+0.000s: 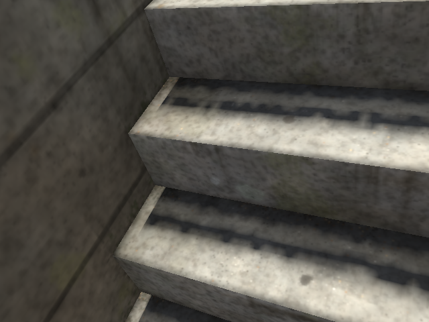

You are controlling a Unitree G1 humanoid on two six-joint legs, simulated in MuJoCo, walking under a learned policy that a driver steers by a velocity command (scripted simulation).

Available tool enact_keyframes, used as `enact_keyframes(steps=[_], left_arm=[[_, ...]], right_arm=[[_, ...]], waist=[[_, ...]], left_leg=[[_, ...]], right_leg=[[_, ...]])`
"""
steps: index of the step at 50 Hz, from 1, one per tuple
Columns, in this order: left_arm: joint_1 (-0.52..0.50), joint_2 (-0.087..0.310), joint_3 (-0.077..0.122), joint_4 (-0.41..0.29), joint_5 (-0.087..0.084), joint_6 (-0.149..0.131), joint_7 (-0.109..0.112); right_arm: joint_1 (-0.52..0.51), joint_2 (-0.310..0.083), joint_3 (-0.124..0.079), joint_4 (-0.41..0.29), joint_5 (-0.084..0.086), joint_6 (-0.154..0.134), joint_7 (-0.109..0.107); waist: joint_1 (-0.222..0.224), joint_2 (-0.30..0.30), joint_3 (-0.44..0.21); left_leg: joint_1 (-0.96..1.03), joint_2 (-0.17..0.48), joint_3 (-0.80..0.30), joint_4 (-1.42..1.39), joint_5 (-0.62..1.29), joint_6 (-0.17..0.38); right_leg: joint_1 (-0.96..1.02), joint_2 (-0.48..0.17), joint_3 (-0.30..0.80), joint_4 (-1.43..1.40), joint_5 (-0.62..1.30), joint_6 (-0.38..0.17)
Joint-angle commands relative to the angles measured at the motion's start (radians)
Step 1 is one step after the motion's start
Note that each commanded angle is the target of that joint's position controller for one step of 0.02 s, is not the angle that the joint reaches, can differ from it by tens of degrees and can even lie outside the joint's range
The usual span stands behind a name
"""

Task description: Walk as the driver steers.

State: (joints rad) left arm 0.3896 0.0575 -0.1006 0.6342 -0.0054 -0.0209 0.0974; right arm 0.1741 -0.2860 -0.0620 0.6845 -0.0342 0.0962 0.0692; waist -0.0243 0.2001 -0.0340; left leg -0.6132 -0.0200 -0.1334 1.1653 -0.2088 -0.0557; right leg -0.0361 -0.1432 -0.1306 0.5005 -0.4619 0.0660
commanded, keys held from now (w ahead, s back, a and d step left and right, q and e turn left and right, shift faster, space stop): w+shift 0.44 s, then shift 0.52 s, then e+shift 0.04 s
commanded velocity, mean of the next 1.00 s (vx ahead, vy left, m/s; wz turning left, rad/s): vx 0.50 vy -0.01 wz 0.04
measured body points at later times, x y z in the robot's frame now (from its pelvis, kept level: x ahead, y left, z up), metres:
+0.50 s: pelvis +0.16 +0.04 +0.04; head +0.16 +0.03 +0.49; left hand +0.45 +0.13 +0.04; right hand +0.11 -0.18 -0.11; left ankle +0.04 +0.14 -0.71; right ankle +0.25 -0.07 -0.45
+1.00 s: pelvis +0.24 +0.09 +0.19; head +0.22 +0.10 +0.64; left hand +0.35 +0.32 +0.06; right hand +0.27 -0.14 +0.05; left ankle +0.33 +0.21 -0.53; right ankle +0.24 -0.06 -0.52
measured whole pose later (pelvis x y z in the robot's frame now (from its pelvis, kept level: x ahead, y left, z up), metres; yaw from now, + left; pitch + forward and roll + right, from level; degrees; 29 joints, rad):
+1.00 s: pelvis +0.24 +0.09 +0.19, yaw -2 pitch -2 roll +0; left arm 0.25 0.18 0.02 0.84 0.02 0.00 0.12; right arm 0.37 -0.13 -0.02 0.84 -0.03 0.03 -0.05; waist -0.03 -0.01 -0.02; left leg -0.43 0.04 0.04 0.69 -0.23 0.01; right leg -0.35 -0.05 0.02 0.78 -0.41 -0.03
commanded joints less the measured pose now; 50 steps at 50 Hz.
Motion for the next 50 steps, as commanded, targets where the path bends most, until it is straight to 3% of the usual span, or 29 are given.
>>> enact_keyframes(steps=[1,3,4,5,6,7,10,13,15,18,20,21,22,23,25,27,28,29,31,32,34,35,38,43,45,46,48,49,50], left_arm=[[-0.003,0.243,0.083,-0.030,-0.003,0.007,0.004],[-0.009,0.264,0.095,0.018,-0.009,-0.002,-0.032],[-0.066,0.255,0.092,0.023,0.000,-0.012,-0.059],[-0.153,0.252,0.092,0.023,-0.030,-0.035,-0.077],[-0.251,0.230,0.086,-0.026,-0.064,-0.061,-0.082],[-0.278,0.184,0.078,-0.056,-0.083,-0.076,-0.091],[-0.303,0.146,0.081,-0.031,-0.047,-0.078,-0.065],[-0.378,0.006,0.057,-0.076,-0.019,-0.068,-0.057],[-0.496,-0.053,0.034,-0.176,0.008,-0.061,-0.053],[-0.608,0.014,0.019,-0.251,-0.052,-0.047,-0.055],[-0.617,0.059,0.024,-0.249,-0.034,-0.004,-0.051],[-0.528,0.022,0.012,-0.215,-0.016,0.005,-0.049],[-0.427,-0.048,-0.007,-0.140,-0.044,0.014,-0.064],[-0.321,0.018,0.003,-0.113,-0.032,0.005,-0.065],[-0.298,0.069,0.023,-0.081,-0.066,-0.018,-0.041],[-0.182,0.070,0.052,0.024,-0.102,-0.041,-0.019],[-0.123,0.115,0.074,0.104,-0.088,-0.038,-0.009],[-0.091,0.126,0.090,0.146,-0.015,-0.026,-0.010],[-0.147,0.186,0.139,0.175,0.083,-0.024,-0.012],[-0.146,0.159,0.131,0.184,0.077,-0.024,-0.018],[-0.294,0.153,0.141,0.176,0.031,-0.019,-0.031],[-0.313,0.139,0.135,0.175,0.040,-0.032,-0.039],[-0.278,0.182,0.134,0.219,0.042,-0.055,-0.022],[-0.315,0.200,0.122,0.138,0.017,-0.033,0.018],[-0.248,0.191,0.123,0.157,0.022,0.004,0.057],[-0.159,0.222,0.133,0.157,0.032,0.019,0.056],[-0.073,0.203,0.136,0.206,0.032,0.038,0.030],[0.014,0.129,0.123,0.229,0.035,0.027,0.008],[0.093,0.092,0.119,0.243,-0.012,0.044,-0.002]], right_arm=[[-0.166,0.003,0.006,-0.091,0.008,-0.060,0.005],[-0.113,0.027,0.005,-0.085,0.008,-0.078,0.005],[-0.042,0.045,0.001,-0.091,-0.003,-0.094,-0.003],[0.078,0.022,-0.008,-0.068,-0.023,-0.102,-0.011],[0.280,-0.066,-0.039,-0.014,-0.054,-0.106,-0.022],[0.409,-0.211,-0.090,0.028,-0.049,-0.102,-0.042],[0.195,-0.148,-0.075,0.004,-0.057,-0.104,-0.058],[0.295,0.039,-0.023,0.177,-0.069,-0.134,-0.061],[0.352,0.085,0.002,0.270,-0.076,-0.155,-0.069],[0.150,0.039,0.032,0.284,-0.031,-0.172,-0.061],[0.115,-0.022,0.037,0.255,0.001,-0.196,-0.084],[0.112,-0.032,0.040,0.279,0.008,-0.191,-0.101],[0.137,0.001,0.046,0.279,0.042,-0.176,-0.127],[0.146,-0.108,0.022,0.270,0.056,-0.171,-0.132],[0.192,-0.248,-0.032,0.224,0.071,-0.182,-0.127],[0.298,-0.178,-0.035,0.225,0.058,-0.164,-0.112],[0.256,-0.103,-0.023,0.197,0.044,-0.158,-0.100],[0.155,0.023,0.003,0.159,0.005,-0.160,-0.077],[0.107,0.223,0.043,0.109,-0.025,-0.133,-0.086],[0.132,0.251,0.048,0.082,-0.050,-0.121,-0.096],[0.195,0.146,0.027,0.045,-0.101,-0.052,-0.105],[0.182,0.098,0.014,0.039,-0.096,-0.038,-0.106],[0.114,0.080,0.001,-0.010,-0.037,-0.017,-0.123],[0.160,0.093,0.015,0.051,0.025,-0.011,-0.104],[0.165,0.159,0.044,0.093,0.062,-0.016,-0.104],[0.148,0.126,0.031,0.108,0.059,-0.016,-0.114],[0.248,0.109,0.022,0.127,0.019,-0.070,-0.118],[0.258,0.158,0.054,0.127,-0.012,-0.110,-0.119],[0.205,0.131,0.059,0.097,-0.026,-0.129,-0.143]], waist=[[0.089,-0.546,0.218],[0.080,-0.617,0.133],[-0.011,-0.634,0.048],[-0.103,-0.580,-0.097],[-0.180,-0.396,-0.207],[-0.185,-0.046,-0.272],[-0.088,-0.115,-0.113],[-0.057,-0.003,-0.035],[-0.044,-0.045,0.067],[0.083,-0.142,0.212],[0.083,-0.210,0.204],[0.125,-0.179,0.153],[0.114,-0.282,0.165],[0.173,-0.113,-0.053],[0.157,-0.009,-0.203],[0.104,-0.139,-0.330],[0.082,-0.367,-0.365],[0.079,-0.428,-0.290],[0.028,-0.204,-0.150],[-0.010,-0.137,-0.109],[-0.117,-0.187,-0.026],[-0.109,-0.164,0.004],[-0.090,-0.240,0.116],[-0.100,-0.268,0.055],[-0.032,-0.417,0.054],[0.028,-0.443,0.034],[-0.018,-0.331,0.044],[0.015,-0.233,0.069],[0.072,-0.072,0.105]], left_leg=[[0.121,-0.049,0.233,-0.468,-0.144,0.052],[0.173,-0.087,0.283,-0.615,-0.194,0.091],[0.322,-0.078,0.264,-0.737,-0.066,0.109],[0.579,-0.027,0.207,-0.781,0.095,0.085],[0.995,0.100,0.032,-0.715,0.265,0.078],[1.139,0.246,-0.242,-0.824,0.301,0.129],[0.824,0.240,-0.169,-0.860,0.218,0.283],[0.662,0.279,-0.180,-0.902,-0.096,0.384],[0.646,0.343,-0.219,-0.924,-0.285,0.339],[0.194,0.291,0.042,-1.169,-0.294,0.185],[-0.046,0.263,0.169,-1.337,0.012,0.213],[-0.014,0.241,0.239,-1.360,0.260,0.229],[0.028,0.215,0.310,-1.285,0.916,0.182],[0.152,0.214,0.346,-1.160,1.336,0.267],[0.389,0.248,0.295,-0.797,1.866,0.266],[0.228,0.163,0.237,-0.445,1.497,0.248],[0.078,0.097,0.182,-0.196,0.849,0.252],[0.067,0.033,0.093,0.132,0.310,0.220],[-0.126,-0.062,-0.061,0.737,0.178,0.140],[-0.232,-0.062,-0.108,0.837,0.181,0.152],[-0.239,-0.029,-0.035,0.849,0.115,0.137],[-0.227,-0.051,-0.012,0.832,0.119,0.135],[-0.273,-0.029,-0.040,0.696,0.015,0.090],[0.019,0.069,0.056,0.002,-0.062,0.070],[0.128,0.067,0.209,-0.448,-0.090,0.073],[0.230,0.036,0.262,-0.461,-0.156,0.094],[0.333,0.046,0.217,-0.678,-0.090,0.100],[0.363,0.115,0.080,-0.681,-0.010,0.079],[0.258,0.292,-0.250,-0.904,-0.254,0.092]], right_leg=[[-0.133,-0.092,0.126,-0.272,0.300,-0.151],[-0.013,-0.100,0.157,-0.181,0.642,-0.203],[0.012,-0.065,0.092,0.004,0.978,-0.227],[-0.096,-0.035,0.055,0.212,1.106,-0.211],[-0.488,0.012,0.045,0.424,0.829,-0.164],[-0.726,0.121,0.020,0.620,0.226,-0.146],[-0.857,0.096,0.106,1.321,0.151,-0.162],[-1.232,0.152,0.201,2.034,0.084,-0.229],[-1.563,0.178,0.336,2.290,-0.069,-0.276],[-1.353,0.194,0.224,1.858,0.060,-0.248],[-0.977,0.190,0.112,1.571,0.132,-0.192],[-0.810,0.148,0.021,1.458,0.103,-0.195],[-0.663,0.148,-0.115,1.292,0.103,-0.224],[-0.464,0.204,-0.136,1.195,0.062,-0.205],[-0.336,0.247,-0.038,0.895,-0.053,-0.181],[-0.101,0.273,0.087,0.623,-0.064,-0.217],[-0.024,0.202,0.254,0.483,0.064,-0.256],[-0.131,0.158,0.335,0.271,0.149,-0.267],[-0.274,0.028,0.415,0.213,0.211,-0.284],[-0.324,-0.020,0.483,0.118,0.258,-0.294],[-0.581,-0.073,0.647,-0.028,-0.309,-0.253],[-0.628,-0.049,0.577,-0.031,-0.280,-0.247],[-0.627,-0.058,0.493,-0.102,-0.172,-0.280],[-0.503,-0.029,0.333,-0.123,-0.056,-0.251],[-0.362,0.005,0.276,-0.103,-0.029,-0.254],[-0.376,-0.051,0.343,-0.138,-0.095,-0.285],[-0.358,0.040,0.247,0.088,-0.103,-0.257],[-0.421,0.066,0.225,0.237,-0.044,-0.212],[-0.479,0.130,0.207,0.300,-0.023,-0.152]])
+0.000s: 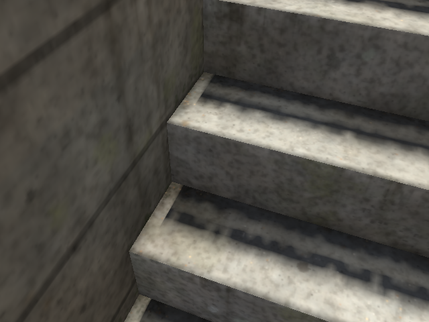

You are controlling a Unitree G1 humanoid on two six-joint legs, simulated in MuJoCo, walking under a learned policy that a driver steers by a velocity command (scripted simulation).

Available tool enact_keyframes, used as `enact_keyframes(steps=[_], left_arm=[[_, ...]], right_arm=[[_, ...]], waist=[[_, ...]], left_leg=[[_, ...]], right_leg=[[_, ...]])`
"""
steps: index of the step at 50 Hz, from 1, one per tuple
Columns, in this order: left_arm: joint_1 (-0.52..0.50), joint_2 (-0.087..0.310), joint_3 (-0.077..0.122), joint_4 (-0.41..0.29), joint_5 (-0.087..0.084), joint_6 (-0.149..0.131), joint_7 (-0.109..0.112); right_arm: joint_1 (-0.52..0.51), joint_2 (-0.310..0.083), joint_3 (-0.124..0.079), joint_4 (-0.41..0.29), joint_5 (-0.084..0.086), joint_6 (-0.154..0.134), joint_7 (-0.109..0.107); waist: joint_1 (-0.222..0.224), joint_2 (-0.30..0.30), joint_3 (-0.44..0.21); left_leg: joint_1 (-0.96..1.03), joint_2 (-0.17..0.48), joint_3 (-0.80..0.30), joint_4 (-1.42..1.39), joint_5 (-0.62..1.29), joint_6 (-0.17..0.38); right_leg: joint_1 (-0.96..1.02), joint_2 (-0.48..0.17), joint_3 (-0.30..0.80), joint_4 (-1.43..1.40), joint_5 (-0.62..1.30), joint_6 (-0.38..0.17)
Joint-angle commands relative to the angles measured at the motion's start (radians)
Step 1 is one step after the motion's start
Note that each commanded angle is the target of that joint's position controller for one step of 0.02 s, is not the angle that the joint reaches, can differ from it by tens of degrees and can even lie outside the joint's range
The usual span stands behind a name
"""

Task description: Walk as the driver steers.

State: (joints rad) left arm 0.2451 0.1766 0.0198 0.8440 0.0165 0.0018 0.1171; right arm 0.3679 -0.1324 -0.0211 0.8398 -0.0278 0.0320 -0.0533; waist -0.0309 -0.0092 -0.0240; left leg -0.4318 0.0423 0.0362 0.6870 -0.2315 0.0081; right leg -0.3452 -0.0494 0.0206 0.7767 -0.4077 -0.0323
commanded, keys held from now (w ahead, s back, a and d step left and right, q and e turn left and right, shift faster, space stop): e+shift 0.74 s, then shift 0.20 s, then w+shift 0.06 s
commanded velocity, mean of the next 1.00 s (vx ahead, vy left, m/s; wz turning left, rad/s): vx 0.03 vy -0.01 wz -0.69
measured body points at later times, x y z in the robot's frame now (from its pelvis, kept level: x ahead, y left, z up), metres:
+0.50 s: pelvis +0.02 +0.01 +0.01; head +0.06 -0.02 +0.46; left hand +0.20 +0.24 -0.09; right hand +0.09 -0.28 -0.10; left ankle +0.06 +0.13 -0.62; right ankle -0.02 -0.10 -0.71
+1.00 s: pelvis +0.05 +0.02 +0.02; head +0.11 +0.04 +0.47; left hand +0.35 +0.07 -0.09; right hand -0.03 -0.25 -0.06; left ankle +0.11 +0.11 -0.71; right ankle -0.01 -0.11 -0.63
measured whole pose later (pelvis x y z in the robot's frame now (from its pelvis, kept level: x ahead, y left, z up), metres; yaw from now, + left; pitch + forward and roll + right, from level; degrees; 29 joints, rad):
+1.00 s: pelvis +0.05 +0.02 +0.02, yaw -38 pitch +0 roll -3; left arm 0.07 0.21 0.06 0.60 0.04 0.14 -0.01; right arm 0.27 -0.18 -0.02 0.68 0.00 -0.04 -0.11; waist -0.03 -0.07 0.06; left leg -0.27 0.11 0.11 0.60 -0.33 0.02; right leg -0.60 0.03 0.01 1.13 -0.34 0.00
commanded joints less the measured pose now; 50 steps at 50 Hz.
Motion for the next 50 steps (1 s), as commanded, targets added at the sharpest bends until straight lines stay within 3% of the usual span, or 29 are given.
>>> enact_keyframes(steps=[1,2,5,6,8,10,14,16,17,18,19,21,22,25,26,27,29,31,32,33,34,35,36,37,40,42,45,48,50], left_arm=[[0.202,0.075,0.031,0.013,-0.041,0.039,-0.011],[0.131,0.104,0.038,-0.006,-0.022,0.050,-0.023],[0.043,0.067,0.055,-0.055,-0.010,0.019,-0.045],[0.041,0.060,0.060,-0.065,0.004,0.010,-0.056],[-0.018,0.029,0.054,-0.106,0.024,0.000,-0.072],[-0.017,0.046,0.058,-0.118,0.014,0.002,-0.083],[0.060,0.053,0.061,-0.111,-0.033,-0.010,-0.087],[0.098,0.079,0.069,-0.114,-0.003,-0.016,-0.071],[0.146,0.165,0.095,-0.131,0.023,-0.022,-0.061],[0.143,0.251,0.127,-0.160,0.029,-0.017,-0.066],[0.070,0.246,0.124,-0.199,0.044,-0.016,-0.071],[-0.047,0.215,0.105,-0.230,0.019,-0.010,-0.072],[-0.048,0.176,0.091,-0.222,0.006,0.013,-0.066],[0.028,0.174,0.082,-0.240,0.019,0.051,-0.028],[0.014,0.211,0.091,-0.255,0.047,0.046,-0.032],[-0.049,0.220,0.097,-0.287,0.051,0.042,-0.033],[-0.149,0.210,0.097,-0.340,0.036,0.027,-0.045],[-0.183,0.188,0.104,-0.339,-0.008,0.035,-0.078],[-0.099,0.126,0.099,-0.321,-0.037,0.035,-0.096],[0.011,0.003,0.069,-0.303,-0.005,0.033,-0.102],[0.117,0.154,0.110,-0.274,0.041,0.053,-0.102],[0.029,0.182,0.114,-0.277,0.060,0.066,-0.112],[-0.069,0.143,0.104,-0.323,0.057,0.091,-0.110],[-0.121,0.153,0.092,-0.340,0.048,0.101,-0.115],[-0.206,0.127,0.076,-0.341,0.039,0.101,-0.149],[-0.218,0.121,0.073,-0.340,0.032,0.115,-0.148],[-0.166,0.083,0.062,-0.320,0.027,0.130,-0.135],[-0.172,0.065,0.049,-0.312,0.014,0.136,-0.127],[-0.187,0.077,0.055,-0.313,0.039,0.134,-0.121]], right_arm=[[0.042,-0.063,-0.003,-0.044,-0.039,-0.058,-0.031],[-0.021,-0.109,-0.011,-0.058,-0.003,-0.038,-0.044],[-0.048,-0.129,-0.024,-0.090,0.020,-0.022,-0.089],[-0.024,-0.136,-0.030,-0.085,0.014,-0.032,-0.088],[-0.003,-0.147,-0.035,-0.081,-0.019,-0.051,-0.108],[0.018,-0.151,-0.041,-0.115,-0.009,-0.043,-0.128],[0.020,-0.204,-0.067,-0.199,0.028,0.020,-0.118],[0.034,-0.185,-0.065,-0.208,0.037,0.016,-0.092],[-0.093,-0.144,-0.050,-0.274,0.040,0.024,-0.078],[-0.201,-0.133,-0.045,-0.356,0.024,0.024,-0.077],[-0.217,-0.117,-0.041,-0.349,-0.004,0.012,-0.062],[-0.180,-0.127,-0.046,-0.316,-0.022,-0.016,-0.047],[-0.143,-0.137,-0.046,-0.322,-0.013,-0.025,-0.034],[-0.230,-0.133,-0.017,-0.370,0.016,-0.020,-0.007],[-0.249,-0.117,-0.014,-0.391,0.013,-0.020,-0.012],[-0.209,-0.130,-0.025,-0.366,0.020,-0.013,-0.022],[-0.120,-0.168,-0.041,-0.345,0.029,-0.012,-0.037],[-0.027,-0.167,-0.040,-0.304,0.072,-0.038,-0.058],[-0.057,-0.189,-0.040,-0.268,0.050,-0.051,-0.059],[-0.088,-0.230,-0.028,-0.277,0.027,-0.046,-0.065],[-0.129,-0.245,-0.042,-0.338,0.021,-0.042,-0.070],[-0.179,-0.177,-0.024,-0.347,0.011,-0.046,-0.075],[-0.252,-0.159,-0.018,-0.331,-0.004,-0.056,-0.087],[-0.253,-0.154,-0.024,-0.322,-0.009,-0.069,-0.078],[-0.143,-0.148,-0.022,-0.253,0.024,-0.112,-0.074],[-0.143,-0.198,-0.034,-0.242,0.028,-0.113,-0.071],[-0.209,-0.205,-0.038,-0.244,0.027,-0.101,-0.065],[-0.218,-0.174,-0.030,-0.264,0.022,-0.090,-0.062],[-0.195,-0.233,-0.053,-0.259,0.026,-0.088,-0.054]], waist=[[0.050,0.241,0.096],[0.045,0.240,0.113],[0.024,0.204,0.045],[0.027,0.075,0.042],[0.029,0.174,0.044],[0.007,0.231,0.005],[-0.018,0.218,-0.042],[0.016,0.041,-0.036],[0.102,-0.209,-0.016],[0.124,-0.330,0.017],[0.104,-0.192,0.042],[0.042,-0.116,0.055],[0.027,-0.099,0.080],[0.094,-0.125,0.088],[0.084,-0.153,0.030],[0.054,-0.304,-0.051],[-0.010,-0.266,-0.102],[-0.071,-0.117,-0.100],[-0.026,0.101,-0.152],[0.048,0.336,-0.136],[0.056,0.308,-0.302],[0.054,0.201,-0.252],[0.095,0.206,-0.108],[0.071,0.166,-0.070],[0.020,0.052,-0.005],[0.021,0.080,0.010],[0.063,0.178,-0.016],[0.047,0.219,-0.022],[0.028,0.328,-0.026]], left_leg=[[-0.060,0.291,-0.542,-0.544,-0.381,0.088],[-0.065,0.335,-0.537,-0.557,-0.417,0.140],[-0.007,0.316,-0.306,-0.439,-0.090,0.221],[0.027,0.296,-0.236,-0.412,0.011,0.216],[0.162,0.211,-0.117,-0.360,-0.034,0.176],[0.238,0.227,-0.076,-0.346,-0.009,0.194],[0.251,0.235,0.007,-0.247,-0.015,0.172],[0.114,0.193,0.056,-0.013,-0.098,0.084],[-0.125,0.117,0.102,0.210,-0.214,0.000],[-0.344,-0.007,-0.008,0.459,-0.333,-0.034],[-0.425,0.001,-0.106,0.656,-0.221,-0.042],[-0.398,-0.001,-0.119,0.760,-0.075,-0.047],[-0.351,-0.003,-0.051,0.656,-0.025,-0.055],[-0.380,-0.057,-0.007,0.412,-0.185,-0.055],[-0.261,-0.065,-0.067,0.330,-0.257,-0.036],[-0.161,-0.061,-0.069,0.354,-0.325,-0.010],[0.011,-0.046,-0.095,0.210,-0.264,-0.002],[0.247,-0.053,-0.046,-0.272,0.088,-0.010],[0.448,0.046,-0.099,-0.334,0.319,0.000],[0.543,0.318,-0.335,-0.185,1.071,0.060],[0.484,0.447,-0.446,-0.164,0.963,0.210],[0.407,0.360,-0.430,-0.216,0.444,0.239],[0.301,0.289,-0.365,-0.227,0.123,0.236],[0.323,0.241,-0.311,-0.237,0.068,0.265],[0.378,0.228,-0.281,-0.243,0.056,0.242],[0.383,0.249,-0.281,-0.258,0.215,0.225],[0.302,0.250,-0.207,-0.266,0.251,0.236],[0.214,0.220,-0.139,-0.332,0.018,0.192],[0.219,0.276,-0.246,-0.433,-0.305,0.232]], right_leg=[[-0.086,0.015,0.055,0.124,-0.076,-0.034],[-0.111,0.015,0.050,0.254,-0.057,-0.017],[-0.194,0.021,0.038,0.697,-0.058,0.006],[-0.214,0.019,0.045,0.698,-0.042,0.013],[-0.256,0.011,0.047,0.402,-0.054,0.030],[-0.214,0.029,0.008,0.218,-0.145,0.030],[-0.034,0.122,-0.144,-0.184,-0.033,0.002],[0.078,0.085,0.017,-0.316,0.135,-0.051],[0.113,-0.089,0.392,-0.441,0.021,-0.148],[0.131,-0.206,0.693,-0.502,-0.038,-0.275],[0.144,-0.206,0.690,-0.486,-0.073,-0.308],[0.086,-0.133,0.531,-0.432,0.011,-0.283],[0.036,-0.060,0.418,-0.367,0.047,-0.246],[0.126,-0.046,0.424,-0.317,0.453,-0.228],[0.117,-0.068,0.421,-0.322,0.666,-0.206],[0.120,-0.070,0.400,-0.286,0.858,-0.192],[0.044,-0.066,0.419,-0.242,1.036,-0.147],[0.002,0.042,0.338,-0.076,0.981,-0.043],[-0.134,0.134,0.208,0.171,0.474,0.011],[-0.377,0.242,0.117,0.501,-0.180,0.072],[-0.338,0.199,0.125,0.804,-0.273,0.104],[-0.396,0.157,0.130,0.911,-0.138,0.106],[-0.484,0.106,0.127,1.030,-0.034,0.101],[-0.558,0.119,0.086,1.052,0.007,0.085],[-0.617,0.131,0.129,0.834,0.075,0.064],[-0.567,0.155,0.102,0.719,0.078,0.075],[-0.430,0.126,0.025,0.580,0.092,0.068],[-0.235,0.072,-0.034,0.297,0.085,0.036],[-0.257,0.052,-0.065,0.344,0.068,0.000]])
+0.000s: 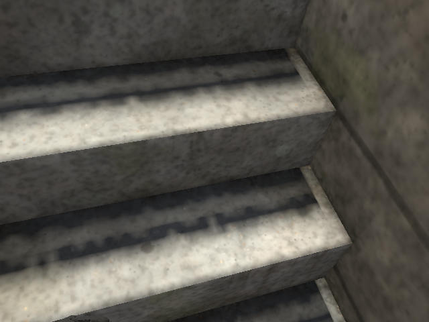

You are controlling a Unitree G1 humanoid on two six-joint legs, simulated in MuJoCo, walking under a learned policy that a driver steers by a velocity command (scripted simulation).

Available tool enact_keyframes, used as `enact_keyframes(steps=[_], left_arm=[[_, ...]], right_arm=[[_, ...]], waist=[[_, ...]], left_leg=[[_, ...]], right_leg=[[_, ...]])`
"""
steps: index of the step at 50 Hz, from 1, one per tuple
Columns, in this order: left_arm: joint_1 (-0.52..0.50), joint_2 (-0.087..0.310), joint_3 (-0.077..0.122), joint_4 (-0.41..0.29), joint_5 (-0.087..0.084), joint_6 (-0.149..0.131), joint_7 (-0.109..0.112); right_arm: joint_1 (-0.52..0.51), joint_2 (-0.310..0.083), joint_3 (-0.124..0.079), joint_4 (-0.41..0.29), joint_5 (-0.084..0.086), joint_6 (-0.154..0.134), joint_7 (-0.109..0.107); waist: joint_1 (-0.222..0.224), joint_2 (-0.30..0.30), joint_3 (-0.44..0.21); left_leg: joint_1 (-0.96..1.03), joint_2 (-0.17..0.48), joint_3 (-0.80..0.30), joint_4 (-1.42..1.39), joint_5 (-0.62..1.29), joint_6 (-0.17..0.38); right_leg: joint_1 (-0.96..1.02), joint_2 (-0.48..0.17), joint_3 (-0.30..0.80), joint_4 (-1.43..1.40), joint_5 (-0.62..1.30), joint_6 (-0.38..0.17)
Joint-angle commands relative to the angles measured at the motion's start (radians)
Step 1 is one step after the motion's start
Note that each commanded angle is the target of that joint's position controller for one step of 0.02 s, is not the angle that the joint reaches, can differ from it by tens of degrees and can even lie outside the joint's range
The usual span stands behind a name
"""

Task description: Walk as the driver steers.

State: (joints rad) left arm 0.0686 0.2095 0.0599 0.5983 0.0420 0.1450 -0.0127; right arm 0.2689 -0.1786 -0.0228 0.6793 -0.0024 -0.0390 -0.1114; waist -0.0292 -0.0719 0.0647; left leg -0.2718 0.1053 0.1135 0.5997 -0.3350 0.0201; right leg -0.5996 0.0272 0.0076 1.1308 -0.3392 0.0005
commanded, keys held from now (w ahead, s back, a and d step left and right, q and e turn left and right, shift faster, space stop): w+shift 1.00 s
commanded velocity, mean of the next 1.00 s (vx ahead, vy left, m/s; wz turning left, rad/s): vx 0.54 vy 0.12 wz -0.08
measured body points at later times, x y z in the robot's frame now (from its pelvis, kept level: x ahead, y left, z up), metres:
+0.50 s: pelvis +0.14 -0.04 +0.04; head +0.22 -0.07 +0.48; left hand +0.02 +0.15 -0.08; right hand +0.47 -0.13 +0.00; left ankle +0.26 +0.02 -0.50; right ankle +0.03 -0.13 -0.72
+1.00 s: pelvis +0.28 -0.04 +0.21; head +0.30 -0.06 +0.66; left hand +0.44 +0.17 +0.10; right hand +0.28 -0.30 +0.07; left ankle +0.26 +0.02 -0.53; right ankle +0.33 -0.17 -0.33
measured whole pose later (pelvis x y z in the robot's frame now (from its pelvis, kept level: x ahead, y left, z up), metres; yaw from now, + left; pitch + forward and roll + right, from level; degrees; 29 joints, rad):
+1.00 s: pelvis +0.28 -0.04 +0.21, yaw -4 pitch +3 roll +0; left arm 0.22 0.13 0.02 0.74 0.00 0.02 0.08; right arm 0.36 -0.24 -0.05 0.87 -0.01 -0.06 -0.05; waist -0.06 0.05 -0.03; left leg -0.24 -0.06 0.10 0.45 -0.29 0.16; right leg -0.99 -0.09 -0.04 1.69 -0.33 -0.04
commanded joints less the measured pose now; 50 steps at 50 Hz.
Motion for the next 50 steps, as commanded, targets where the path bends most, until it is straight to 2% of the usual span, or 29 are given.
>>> enact_keyframes(steps=[1,5,7,8,9,10,11,13,16,18,19,20,22,23,24,25,26,27,28,29,30,32,33,35,37,39,44,46,50], left_arm=[[-0.011,0.053,0.019,-0.067,0.020,-0.018,0.008],[0.111,0.047,0.008,-0.024,-0.039,-0.068,0.004],[0.286,0.067,0.030,0.069,-0.005,-0.103,0.024],[0.385,0.060,0.031,0.113,0.013,-0.128,0.019],[0.498,0.075,0.022,0.132,0.022,-0.137,0.039],[0.500,0.149,0.038,0.109,0.049,-0.158,0.037],[0.424,0.115,0.033,0.111,0.052,-0.178,0.049],[0.402,0.099,0.028,0.203,0.065,-0.210,0.047],[0.500,0.011,0.008,0.352,0.044,-0.270,0.053],[0.424,-0.003,-0.010,0.393,0.012,-0.308,0.035],[0.430,-0.024,-0.026,0.417,-0.004,-0.301,0.054],[0.476,0.005,-0.030,0.433,-0.010,-0.301,0.072],[0.462,0.058,-0.029,0.437,-0.037,-0.279,0.101],[0.408,0.050,-0.041,0.391,-0.081,-0.281,0.110],[0.393,0.164,-0.013,0.346,-0.072,-0.308,0.108],[0.325,0.238,0.020,0.312,-0.077,-0.318,0.093],[0.471,0.165,0.015,0.309,-0.103,-0.314,0.068],[0.490,0.225,0.036,0.304,-0.081,-0.319,0.037],[0.458,0.215,0.052,0.288,-0.046,-0.316,0.016],[0.347,0.061,0.025,0.241,0.021,-0.320,-0.006],[0.234,-0.061,0.009,0.148,0.041,-0.285,0.012],[0.129,-0.137,-0.033,0.040,0.052,-0.231,0.039],[0.179,-0.146,-0.043,0.046,0.044,-0.216,0.051],[0.270,-0.118,-0.041,0.074,0.021,-0.203,0.059],[0.239,-0.119,-0.046,0.045,0.006,-0.190,0.082],[0.235,-0.040,-0.031,0.046,-0.012,-0.171,0.085],[0.150,-0.012,-0.015,0.069,-0.021,-0.142,0.092],[0.044,0.037,-0.001,0.056,-0.026,-0.140,0.088],[0.008,-0.011,-0.019,0.026,-0.065,-0.142,0.106]], right_arm=[[-0.080,-0.201,-0.061,-0.091,0.002,-0.016,0.007],[-0.090,-0.186,-0.065,-0.038,0.002,-0.012,0.011],[-0.141,-0.145,-0.054,-0.024,0.039,-0.007,0.038],[-0.204,-0.097,-0.035,-0.044,0.059,-0.020,0.053],[-0.282,0.045,-0.001,-0.075,0.084,-0.053,0.070],[-0.161,0.048,-0.025,-0.107,0.031,-0.073,0.070],[-0.214,0.052,-0.035,-0.114,0.016,-0.098,0.072],[-0.331,0.070,-0.003,-0.143,-0.019,-0.125,0.072],[-0.483,0.131,0.030,-0.199,-0.038,-0.116,0.071],[-0.533,0.109,0.049,-0.256,-0.034,-0.090,0.070],[-0.507,0.084,0.046,-0.241,-0.018,-0.062,0.086],[-0.539,0.091,0.054,-0.248,-0.013,-0.035,0.094],[-0.536,0.170,0.113,-0.265,0.023,-0.006,0.096],[-0.452,0.148,0.120,-0.195,0.059,0.003,0.083],[-0.225,0.122,0.103,-0.119,0.066,0.019,0.059],[-0.043,0.053,0.077,-0.068,0.057,0.033,0.053],[-0.144,-0.002,0.056,-0.035,0.045,0.017,0.070],[-0.036,-0.021,0.033,-0.011,0.026,0.025,0.065],[-0.003,-0.063,0.005,0.063,0.020,0.041,0.074],[-0.006,-0.116,-0.033,0.114,-0.021,0.051,0.087],[-0.065,-0.146,-0.052,0.108,-0.054,0.042,0.076],[-0.087,-0.098,-0.056,0.210,-0.034,0.020,0.069],[-0.071,-0.023,-0.037,0.246,-0.037,-0.002,0.079],[-0.075,0.043,-0.013,0.276,-0.036,-0.046,0.085],[-0.067,-0.011,-0.016,0.301,-0.011,-0.072,0.085],[-0.111,-0.078,-0.021,0.260,0.006,-0.080,0.072],[0.051,-0.173,-0.046,0.233,0.010,-0.096,0.069],[0.103,-0.190,-0.058,0.193,-0.010,-0.073,0.061],[0.056,-0.162,-0.043,0.059,-0.018,0.006,0.065]], waist=[[0.027,0.365,-0.096],[0.071,0.261,-0.011],[0.158,0.055,-0.043],[0.219,-0.050,-0.056],[0.270,-0.205,-0.060],[0.227,-0.411,-0.218],[0.175,-0.261,-0.154],[0.147,0.018,-0.151],[0.148,0.011,-0.109],[0.063,0.065,-0.003],[0.041,0.217,0.045],[0.071,0.224,0.028],[0.063,0.031,-0.071],[0.053,-0.057,-0.178],[-0.023,-0.246,-0.317],[-0.110,-0.312,-0.436],[0.023,-0.094,-0.577],[-0.019,-0.086,-0.640],[-0.049,0.127,-0.630],[-0.069,0.219,-0.509],[-0.038,0.144,-0.402],[0.063,0.075,-0.045],[0.097,0.040,0.005],[0.144,0.063,-0.006],[0.171,0.086,0.040],[0.193,0.067,0.005],[0.064,0.159,-0.035],[-0.009,0.177,-0.019],[-0.040,0.178,-0.009]], left_leg=[[0.080,0.247,-0.371,-0.378,-0.329,0.236],[0.005,0.180,-0.218,-0.400,-0.279,0.206],[-0.090,0.098,-0.111,-0.060,-0.020,0.204],[-0.240,0.023,-0.031,0.271,0.208,0.192],[-0.538,-0.125,-0.086,0.728,0.123,0.157],[-0.783,-0.306,-0.356,1.102,0.043,0.136],[-1.000,-0.299,-0.447,1.493,0.106,0.134],[-1.187,-0.257,-0.313,1.780,0.169,0.138],[-1.363,-0.224,-0.254,2.058,0.073,0.153],[-1.267,-0.144,-0.225,1.807,-0.017,0.157],[-1.130,-0.104,-0.173,1.616,0.013,0.139],[-1.005,-0.131,-0.057,1.428,-0.052,0.117],[-0.618,-0.112,0.116,0.968,-0.153,0.111],[-0.289,-0.186,0.167,0.801,-0.068,0.096],[-0.143,-0.195,0.117,0.822,-0.066,0.103],[-0.118,-0.206,0.031,0.720,-0.124,0.133],[0.091,-0.222,-0.005,0.603,-0.076,0.183],[0.164,-0.233,-0.112,0.422,-0.101,0.169],[0.275,-0.180,-0.296,0.292,-0.107,0.205],[0.246,-0.015,-0.574,0.093,-0.130,0.331],[0.148,0.088,-0.705,-0.031,-0.346,0.345],[-0.219,0.078,-0.690,-0.134,-0.600,0.226],[-0.275,0.053,-0.627,-0.143,-0.519,0.194],[-0.304,0.039,-0.503,-0.214,-0.342,0.188],[-0.355,0.032,-0.403,-0.246,-0.239,0.189],[-0.433,0.008,-0.334,-0.304,-0.255,0.218],[-0.128,0.056,-0.406,-0.352,-0.318,0.288],[0.073,0.105,-0.441,-0.396,-0.347,0.305],[0.164,0.092,-0.299,-0.433,-0.197,0.313]], right_leg=[[-0.050,-0.050,-0.030,-0.006,0.001,-0.049],[0.171,-0.055,-0.138,-0.459,-0.120,-0.117],[0.425,-0.004,-0.155,-0.654,0.066,-0.139],[0.542,-0.015,-0.066,-0.693,0.106,-0.083],[0.570,-0.150,0.221,-0.748,-0.003,-0.051],[0.731,-0.299,0.758,-0.952,0.027,-0.118],[0.791,-0.334,0.726,-0.903,0.111,-0.131],[0.821,-0.277,0.381,-0.743,0.189,-0.133],[0.765,-0.280,0.301,-0.783,0.158,-0.199],[0.510,-0.268,0.190,-0.927,0.161,-0.146],[0.383,-0.276,0.110,-0.916,0.625,-0.051],[0.353,-0.247,0.033,-0.976,1.008,-0.030],[0.296,-0.219,-0.099,-1.164,1.167,-0.071],[0.240,-0.184,-0.121,-1.084,1.672,-0.119],[0.357,-0.251,-0.102,-0.955,2.180,-0.151],[0.522,-0.309,-0.083,-0.725,2.349,-0.167],[0.405,-0.249,-0.008,-0.564,2.217,-0.139],[0.430,-0.233,0.012,-0.430,1.923,-0.159],[0.246,-0.099,0.033,-0.100,1.016,-0.152],[-0.031,0.100,0.157,0.548,0.279,-0.104],[-0.319,0.152,0.296,0.960,0.246,-0.115],[-0.483,0.067,0.237,0.912,0.194,-0.144],[-0.495,0.077,0.237,0.941,0.125,-0.149],[-0.507,0.071,0.203,0.978,0.138,-0.131],[-0.532,0.026,0.193,0.909,0.147,-0.101],[-0.428,-0.017,0.107,0.760,0.221,-0.070],[-0.557,-0.088,-0.003,0.802,0.132,-0.073],[-0.653,-0.111,-0.010,0.730,0.063,-0.060],[-0.468,-0.169,-0.058,0.308,-0.061,-0.035]])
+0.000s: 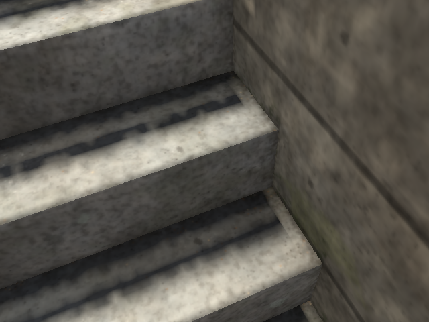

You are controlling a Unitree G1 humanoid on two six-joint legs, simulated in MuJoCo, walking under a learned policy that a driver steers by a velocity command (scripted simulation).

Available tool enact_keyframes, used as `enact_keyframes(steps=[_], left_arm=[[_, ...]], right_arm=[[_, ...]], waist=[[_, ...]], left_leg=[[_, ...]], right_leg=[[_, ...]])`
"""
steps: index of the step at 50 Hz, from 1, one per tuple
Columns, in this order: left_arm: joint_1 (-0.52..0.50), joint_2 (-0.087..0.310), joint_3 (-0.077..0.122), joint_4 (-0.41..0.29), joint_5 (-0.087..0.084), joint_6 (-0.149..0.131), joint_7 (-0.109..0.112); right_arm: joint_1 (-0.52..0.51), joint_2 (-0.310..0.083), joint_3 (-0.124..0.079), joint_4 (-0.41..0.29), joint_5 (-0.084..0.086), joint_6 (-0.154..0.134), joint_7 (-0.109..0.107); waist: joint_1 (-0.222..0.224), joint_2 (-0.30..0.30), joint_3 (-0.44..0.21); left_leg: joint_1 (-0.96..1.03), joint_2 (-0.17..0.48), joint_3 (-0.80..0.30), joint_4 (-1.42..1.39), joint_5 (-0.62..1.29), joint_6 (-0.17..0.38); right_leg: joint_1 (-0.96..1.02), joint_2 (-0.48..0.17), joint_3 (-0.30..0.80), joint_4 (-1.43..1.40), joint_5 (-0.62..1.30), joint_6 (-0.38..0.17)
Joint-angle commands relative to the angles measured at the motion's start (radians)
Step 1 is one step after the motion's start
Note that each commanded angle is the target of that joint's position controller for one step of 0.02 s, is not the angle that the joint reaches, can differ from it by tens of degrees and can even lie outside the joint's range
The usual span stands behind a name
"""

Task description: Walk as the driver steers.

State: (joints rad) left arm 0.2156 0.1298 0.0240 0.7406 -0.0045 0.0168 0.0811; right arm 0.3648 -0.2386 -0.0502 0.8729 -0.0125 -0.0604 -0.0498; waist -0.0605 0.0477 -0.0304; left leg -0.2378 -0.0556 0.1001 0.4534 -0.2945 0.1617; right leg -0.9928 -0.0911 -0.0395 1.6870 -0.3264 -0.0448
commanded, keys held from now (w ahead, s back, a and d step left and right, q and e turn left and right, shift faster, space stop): w+shift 0.02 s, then w+q+shift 0.72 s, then w+shift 0.26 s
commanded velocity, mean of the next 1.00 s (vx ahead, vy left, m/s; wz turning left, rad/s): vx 0.64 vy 0.11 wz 0.64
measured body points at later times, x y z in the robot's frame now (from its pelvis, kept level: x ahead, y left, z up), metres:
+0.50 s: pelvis +0.09 +0.06 +0.03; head +0.21 +0.11 +0.46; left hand -0.04 +0.33 -0.09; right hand +0.49 +0.07 +0.03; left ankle +0.15 +0.17 -0.54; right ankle +0.03 -0.17 -0.68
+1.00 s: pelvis +0.23 +0.11 +0.23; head +0.24 +0.18 +0.67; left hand +0.45 +0.37 +0.20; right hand +0.29 -0.14 +0.12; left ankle +0.15 +0.17 -0.53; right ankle +0.38 +0.09 -0.22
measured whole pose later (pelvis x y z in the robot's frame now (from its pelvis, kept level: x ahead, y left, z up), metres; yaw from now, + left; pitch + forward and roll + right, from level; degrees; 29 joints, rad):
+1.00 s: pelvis +0.23 +0.11 +0.23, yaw +36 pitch +8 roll -5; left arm -0.19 0.01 -0.08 0.54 0.04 -0.02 0.04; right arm 0.51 -0.14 -0.10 0.98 -0.03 -0.06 -0.09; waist -0.16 -0.01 -0.06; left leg -0.19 -0.07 -0.39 0.24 -0.15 0.06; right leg -1.38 0.01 -0.11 1.95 -0.28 -0.09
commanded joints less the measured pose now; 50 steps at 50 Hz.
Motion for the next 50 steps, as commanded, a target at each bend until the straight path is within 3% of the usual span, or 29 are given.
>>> enact_keyframes(steps=[1,2,3,4,5,6,7,8,10,13,14,16,18,20,21,22,23,24,25,26,27,29,33,36,39,41,44,47,50], left_arm=[[-0.099,0.064,0.017,-0.111,-0.023,-0.004,0.011],[-0.051,0.061,0.021,-0.097,-0.050,0.009,0.032],[0.122,0.124,0.053,-0.055,-0.042,-0.017,0.041],[0.298,0.110,0.049,-0.003,-0.033,-0.025,0.054],[0.396,0.087,0.052,0.031,-0.012,-0.029,0.089],[0.354,0.145,0.051,0.077,0.025,-0.032,0.102],[0.412,0.251,0.076,0.044,0.083,-0.033,0.107],[0.427,0.306,0.090,0.045,0.092,-0.017,0.109],[0.218,0.308,0.109,0.028,0.131,-0.061,0.129],[0.288,0.206,0.064,0.132,0.097,-0.095,0.076],[0.339,0.198,0.067,0.164,0.097,-0.094,0.067],[0.495,0.254,0.100,0.211,0.112,-0.102,0.075],[0.493,0.260,0.118,0.217,0.109,-0.126,0.081],[0.280,0.218,0.090,0.142,0.081,-0.135,0.080],[0.058,0.252,0.079,0.079,0.050,-0.137,0.086],[0.064,0.392,0.103,0.022,0.017,-0.141,0.062],[0.166,0.474,0.087,-0.014,0.012,-0.165,-0.013],[0.028,0.545,0.111,-0.092,0.000,-0.184,-0.069],[-0.137,0.382,0.080,-0.182,0.038,-0.201,-0.130],[-0.077,0.260,0.073,-0.160,0.113,-0.180,-0.145],[-0.072,0.137,0.040,-0.176,0.145,-0.143,-0.115],[0.058,0.039,0.009,-0.140,0.128,-0.127,-0.095],[-0.060,0.046,-0.018,-0.135,0.112,-0.096,-0.066],[-0.223,0.018,-0.043,-0.178,0.102,-0.087,-0.057],[-0.315,-0.053,-0.068,-0.242,0.092,-0.100,-0.057],[-0.391,-0.081,-0.085,-0.262,0.076,-0.125,-0.073],[-0.538,-0.106,-0.108,-0.297,0.073,-0.094,-0.042],[-0.571,-0.148,-0.121,-0.295,0.024,-0.048,-0.025],[-0.597,-0.189,-0.125,-0.313,0.037,-0.043,-0.067]], right_arm=[[-0.105,-0.084,-0.008,-0.171,-0.006,0.033,0.013],[-0.112,-0.063,-0.005,-0.183,-0.006,0.036,0.020],[-0.168,-0.078,-0.009,-0.207,0.008,0.019,0.027],[-0.223,-0.097,-0.013,-0.223,0.052,0.002,0.035],[-0.256,-0.086,-0.023,-0.251,0.085,-0.009,0.038],[-0.332,0.007,-0.012,-0.329,0.055,-0.005,0.047],[-0.091,0.082,-0.024,-0.376,0.023,-0.013,0.024],[-0.187,0.052,-0.028,-0.413,0.011,0.002,0.026],[-0.465,0.035,-0.015,-0.554,-0.017,0.069,0.051],[-0.577,0.068,0.015,-0.608,-0.038,0.122,0.092],[-0.603,0.086,0.026,-0.596,-0.030,0.122,0.103],[-0.692,0.103,0.037,-0.639,-0.011,0.135,0.107],[-0.738,0.122,0.061,-0.687,-0.028,0.166,0.105],[-0.778,0.154,0.090,-0.717,-0.035,0.174,0.086],[-0.654,0.164,0.107,-0.728,0.006,0.161,0.092],[-0.438,0.077,0.076,-0.610,0.050,0.192,0.061],[-0.320,0.004,0.050,-0.541,0.037,0.167,0.047],[0.031,-0.132,-0.029,-0.474,-0.013,0.185,0.019],[0.014,-0.308,-0.097,-0.446,-0.029,0.204,-0.016],[-0.139,-0.248,-0.102,-0.431,-0.012,0.207,-0.035],[-0.199,-0.168,-0.073,-0.392,-0.027,0.182,-0.034],[-0.342,-0.103,-0.051,-0.322,-0.072,0.128,-0.017],[-0.198,-0.044,-0.062,-0.160,-0.032,0.019,0.040],[-0.071,0.029,-0.054,-0.088,-0.016,-0.004,0.042],[0.012,-0.035,-0.071,-0.028,-0.026,-0.025,0.036],[0.004,-0.064,-0.072,-0.013,0.001,-0.037,0.023],[0.126,-0.023,-0.061,0.050,-0.010,-0.025,0.006],[0.270,-0.035,-0.073,0.105,-0.018,-0.006,-0.053],[0.336,-0.035,-0.088,0.124,-0.015,0.005,-0.069]], waist=[[0.026,0.037,0.050],[0.039,0.023,0.025],[0.153,-0.117,-0.054],[0.253,-0.120,-0.154],[0.316,-0.067,-0.144],[0.243,-0.149,-0.015],[0.134,-0.296,-0.198],[0.157,-0.122,-0.294],[0.137,-0.202,-0.132],[0.092,-0.149,0.018],[0.121,-0.092,0.003],[0.203,-0.199,-0.102],[0.206,-0.255,-0.096],[0.148,-0.137,-0.029],[0.050,-0.208,-0.007],[0.013,-0.218,-0.188],[0.016,-0.232,-0.393],[-0.184,-0.126,-0.640],[-0.182,0.332,-0.703],[-0.077,0.252,-0.661],[0.009,0.145,-0.509],[0.145,0.055,-0.178],[0.086,0.062,-0.032],[0.020,0.044,0.034],[0.016,0.073,0.055],[0.008,0.037,0.089],[-0.058,0.071,0.070],[-0.102,0.096,0.006],[-0.122,0.060,-0.037]], left_leg=[[0.015,0.213,-0.209,-0.306,-0.149,0.163],[-0.095,0.150,-0.171,-0.249,0.063,0.164],[-0.059,0.069,-0.099,0.079,0.702,0.118],[-0.036,0.049,-0.076,0.350,0.937,0.079],[-0.115,-0.028,-0.046,0.729,0.688,-0.002],[-0.447,-0.082,-0.045,1.288,-0.042,-0.046],[-0.770,-0.136,-0.258,1.926,-0.277,-0.134],[-0.951,-0.163,-0.309,2.249,-0.258,-0.145],[-1.260,-0.056,-0.300,2.295,-0.290,-0.140],[-1.248,0.001,-0.242,2.289,-0.312,-0.064],[-1.335,-0.024,-0.189,2.223,-0.363,-0.048],[-1.479,-0.006,-0.200,2.139,-0.508,-0.047],[-1.495,0.077,-0.245,1.837,-0.672,-0.048],[-1.095,0.137,-0.122,1.271,-0.517,-0.053],[-0.589,0.117,-0.156,0.879,-0.398,-0.022],[-0.203,-0.031,-0.033,0.767,-0.423,-0.048],[0.330,-0.138,-0.086,0.908,-0.391,-0.016],[0.420,-0.114,-0.362,0.563,-0.321,-0.010],[0.424,0.048,-0.961,0.112,-0.720,0.003],[0.298,0.087,-1.027,-0.018,-0.890,-0.075],[0.168,0.072,-0.896,0.090,-0.768,-0.154],[-0.086,-0.023,-0.606,0.167,-0.417,-0.138],[-0.162,-0.060,-0.594,0.054,-0.421,-0.143],[-0.190,-0.053,-0.702,-0.064,-0.343,-0.144],[-0.040,0.047,-0.800,-0.055,-0.392,-0.087],[-0.073,0.077,-0.705,-0.121,-0.313,-0.083],[-0.182,0.080,-0.669,-0.211,-0.268,-0.070],[0.018,0.195,-0.701,-0.364,0.082,-0.009],[0.241,0.260,-0.587,-0.394,0.195,0.036]], right_leg=[[0.180,-0.044,-0.062,-0.467,-0.026,-0.004],[0.454,0.027,-0.143,-0.680,-0.194,0.001],[0.702,0.055,-0.076,-0.861,0.146,0.018],[0.913,0.095,-0.164,-1.223,0.457,0.035],[1.052,0.054,-0.130,-1.607,0.895,0.051],[1.115,-0.081,-0.025,-1.575,1.095,0.035],[1.389,-0.498,0.297,-1.104,2.284,-0.126],[1.480,-0.501,0.339,-1.120,2.025,-0.197],[1.447,-0.451,0.332,-1.282,0.821,-0.201],[1.231,-0.355,0.040,-1.341,0.678,-0.072],[1.393,-0.280,0.012,-1.293,0.885,-0.058],[1.748,-0.317,0.059,-1.267,1.278,-0.084],[1.781,-0.367,0.038,-1.284,1.312,-0.059],[1.324,-0.275,-0.126,-1.520,0.883,0.020],[0.923,-0.236,-0.229,-1.612,1.042,0.045],[0.835,-0.253,-0.162,-1.483,1.451,-0.055],[0.572,-0.193,-0.127,-1.186,1.898,-0.088],[0.540,-0.210,0.009,-0.772,1.296,-0.090],[0.231,0.051,0.142,-0.364,0.258,-0.008],[0.076,0.104,0.330,0.070,0.280,-0.003],[0.035,0.088,0.322,0.250,0.352,-0.002],[-0.047,0.118,0.207,0.350,0.379,0.008],[-0.138,0.104,0.149,0.391,0.237,-0.043],[-0.220,0.151,0.054,0.386,0.171,-0.030],[-0.544,0.111,0.125,0.579,0.193,-0.018],[-0.622,0.096,0.062,0.557,0.231,-0.006],[-0.497,0.096,-0.007,0.402,0.257,-0.007],[-0.425,0.085,-0.064,0.308,0.123,-0.032],[-0.436,0.086,-0.055,0.231,-0.125,-0.086]])
Next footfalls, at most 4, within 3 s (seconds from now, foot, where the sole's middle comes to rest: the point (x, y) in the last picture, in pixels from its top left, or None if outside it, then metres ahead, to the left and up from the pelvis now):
0.10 right None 0.07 -0.16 -0.78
0.48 left None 0.19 0.17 -0.57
1.10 right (178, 289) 0.44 0.10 -0.37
1.56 left None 0.62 0.46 -0.16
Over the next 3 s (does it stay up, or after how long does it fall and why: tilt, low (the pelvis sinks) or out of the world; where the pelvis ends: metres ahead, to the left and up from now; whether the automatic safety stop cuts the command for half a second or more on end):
stays up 0.93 0.38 0.83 its command is cut before an obstacle from the start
